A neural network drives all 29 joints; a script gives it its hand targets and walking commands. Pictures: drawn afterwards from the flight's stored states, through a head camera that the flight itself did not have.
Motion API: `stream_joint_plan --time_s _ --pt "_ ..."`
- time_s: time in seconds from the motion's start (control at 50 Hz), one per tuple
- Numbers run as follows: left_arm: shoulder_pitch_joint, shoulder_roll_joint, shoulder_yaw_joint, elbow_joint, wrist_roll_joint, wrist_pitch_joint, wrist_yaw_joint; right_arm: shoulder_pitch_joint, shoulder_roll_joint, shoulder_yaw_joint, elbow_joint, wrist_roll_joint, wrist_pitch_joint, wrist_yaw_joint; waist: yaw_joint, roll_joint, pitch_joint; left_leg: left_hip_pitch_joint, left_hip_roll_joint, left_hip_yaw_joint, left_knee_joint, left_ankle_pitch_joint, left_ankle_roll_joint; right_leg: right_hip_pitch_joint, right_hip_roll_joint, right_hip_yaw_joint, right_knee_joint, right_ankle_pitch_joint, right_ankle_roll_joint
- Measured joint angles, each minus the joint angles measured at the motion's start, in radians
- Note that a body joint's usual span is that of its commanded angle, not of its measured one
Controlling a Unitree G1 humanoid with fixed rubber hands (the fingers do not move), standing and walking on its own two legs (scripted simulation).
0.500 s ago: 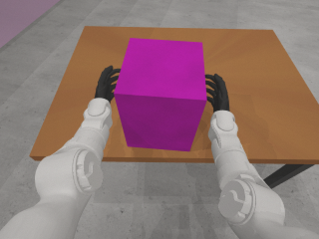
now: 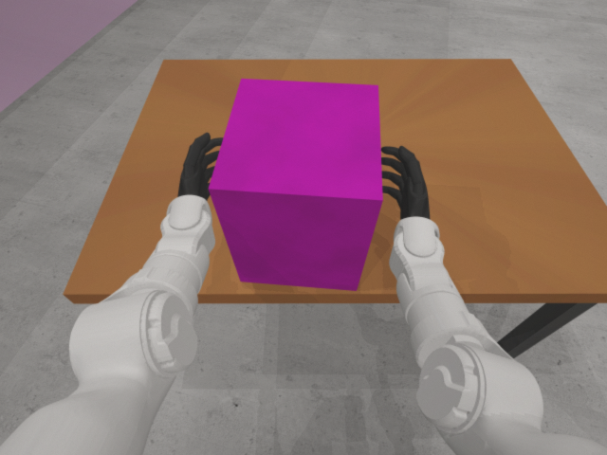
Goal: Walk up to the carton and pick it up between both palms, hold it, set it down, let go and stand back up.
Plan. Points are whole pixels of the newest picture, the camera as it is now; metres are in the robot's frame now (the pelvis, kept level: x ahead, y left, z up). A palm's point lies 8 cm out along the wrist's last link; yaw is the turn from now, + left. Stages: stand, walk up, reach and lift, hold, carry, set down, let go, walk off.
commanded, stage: reach and lift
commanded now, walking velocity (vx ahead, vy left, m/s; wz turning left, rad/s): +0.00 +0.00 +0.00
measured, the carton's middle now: (303, 192) +0.51 +0.01 +0.03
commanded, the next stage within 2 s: none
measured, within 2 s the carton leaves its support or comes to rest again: leaves its support in 0.58 s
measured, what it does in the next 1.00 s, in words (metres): shifts its weight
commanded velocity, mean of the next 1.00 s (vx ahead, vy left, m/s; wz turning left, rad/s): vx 0.00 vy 0.00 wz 0.00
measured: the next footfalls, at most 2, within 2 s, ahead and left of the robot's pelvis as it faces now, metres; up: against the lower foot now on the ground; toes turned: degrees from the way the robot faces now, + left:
none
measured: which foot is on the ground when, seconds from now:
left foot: down 0.00-1.00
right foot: down 0.00-1.00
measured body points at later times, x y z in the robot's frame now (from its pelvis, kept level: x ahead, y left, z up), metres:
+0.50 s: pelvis -0.02 +0.00 +0.00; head +0.02 +0.01 +0.45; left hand +0.44 +0.16 +0.09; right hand +0.41 -0.13 +0.09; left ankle +0.00 +0.13 -0.74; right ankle +0.01 -0.13 -0.74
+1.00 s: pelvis -0.05 +0.00 +0.00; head -0.06 +0.00 +0.45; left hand +0.40 +0.14 +0.16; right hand +0.39 -0.15 +0.17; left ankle +0.00 +0.13 -0.74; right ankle +0.01 -0.13 -0.74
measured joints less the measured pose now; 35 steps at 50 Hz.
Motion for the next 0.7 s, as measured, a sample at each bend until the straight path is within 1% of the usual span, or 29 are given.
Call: stream_joint_plan --time_s 0.12,0.26,0.36,0.54,0.62,0.7 --pt "0.009 0.0 0.0 0.0 0.0 0.003 0.003 0.001 -0.005 0.021 0.008 0.001 0.014 -0.009 0.0 0.0 -0.002 0.0 0.0 0.0 -0.002 0.009 0.0 0.0 0.0 0.0 -0.002 0.01 -0.001" --pt "0.028 -0.002 -0.009 0.0 -0.004 0.023 0.012 0.01 -0.022 0.078 0.028 0.037 0.054 -0.012 0.0 0.001 -0.018 0.0 0.0 0.0 -0.004 0.016 0.0 0.0 0.0 0.0 -0.004 0.016 -0.003" --pt "0.062 -0.006 -0.079 0.0 -0.047 0.046 0.028 0.04 -0.024 0.133 0.032 0.097 0.096 -0.028 0.0 0.005 -0.053 0.0 0.0 0.0 -0.005 0.016 0.0 0.0 0.001 0.0 -0.005 0.016 -0.004" --pt "0.096 -0.015 -0.19 0.0 -0.133 0.071 0.054 0.061 -0.043 0.246 0.032 0.204 0.163 -0.075 0.0 0.01 -0.083 0.0 0.0 0.0 -0.005 0.028 0.0 0.0 0.001 0.0 -0.005 0.029 -0.004" --pt "0.105 -0.027 -0.224 0.0 -0.167 0.091 0.074 0.06 -0.058 0.288 0.032 0.249 0.202 -0.089 0.0 0.011 -0.1 0.0 0.0 -0.001 -0.005 0.036 0.0 0.0 0.001 0.0 -0.005 0.037 -0.004" --pt "0.108 -0.04 -0.244 -0.025 -0.181 0.135 0.089 0.051 -0.079 0.323 0.032 0.29 0.246 -0.094 0.0 0.015 -0.12 0.0 0.0 -0.001 -0.005 0.045 0.0 0.0 0.001 0.0 -0.005 0.045 -0.005"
